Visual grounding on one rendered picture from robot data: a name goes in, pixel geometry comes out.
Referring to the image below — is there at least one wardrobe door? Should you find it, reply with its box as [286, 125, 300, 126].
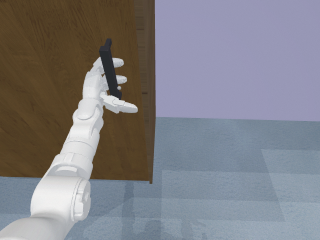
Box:
[0, 0, 149, 181]

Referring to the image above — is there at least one robot left forearm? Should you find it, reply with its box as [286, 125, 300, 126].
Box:
[30, 98, 104, 214]

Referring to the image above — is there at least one robot left upper arm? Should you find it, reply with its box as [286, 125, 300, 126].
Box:
[0, 175, 91, 240]

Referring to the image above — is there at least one handle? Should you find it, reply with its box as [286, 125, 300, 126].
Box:
[99, 38, 122, 100]

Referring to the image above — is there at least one robot left hand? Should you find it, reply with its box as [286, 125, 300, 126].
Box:
[82, 57, 138, 114]

